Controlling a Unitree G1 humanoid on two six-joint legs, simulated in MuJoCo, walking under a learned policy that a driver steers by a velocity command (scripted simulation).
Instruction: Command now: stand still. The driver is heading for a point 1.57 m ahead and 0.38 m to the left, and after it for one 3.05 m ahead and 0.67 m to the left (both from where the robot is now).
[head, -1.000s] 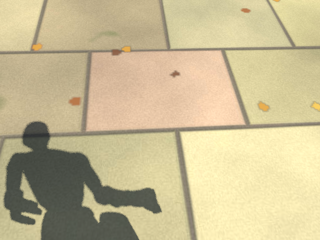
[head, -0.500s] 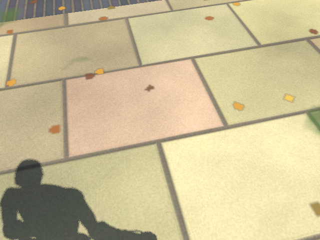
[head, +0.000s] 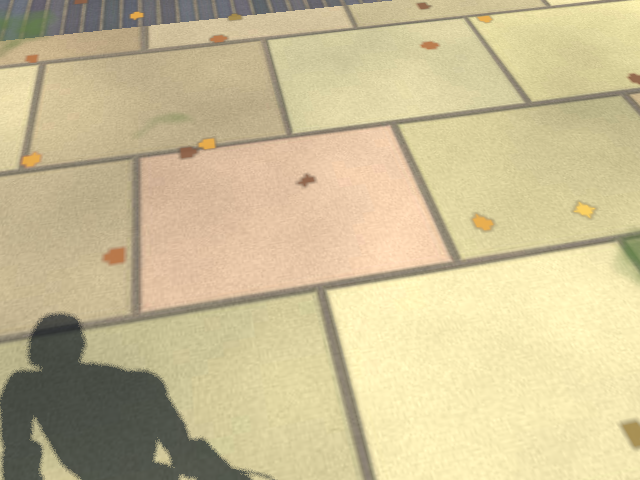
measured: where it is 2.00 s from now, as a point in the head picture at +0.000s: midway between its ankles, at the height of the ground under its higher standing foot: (316, 354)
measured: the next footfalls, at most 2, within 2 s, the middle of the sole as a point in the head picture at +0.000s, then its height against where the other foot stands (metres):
right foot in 1.08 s outside the picture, level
left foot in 1.62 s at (270, 383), level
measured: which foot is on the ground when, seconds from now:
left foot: down 0.00-1.00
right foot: down 0.00-0.64, up 0.66-1.00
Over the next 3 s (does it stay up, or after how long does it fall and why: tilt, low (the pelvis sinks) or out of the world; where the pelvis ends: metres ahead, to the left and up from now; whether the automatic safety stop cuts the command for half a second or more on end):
stays up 1.28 0.17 0.00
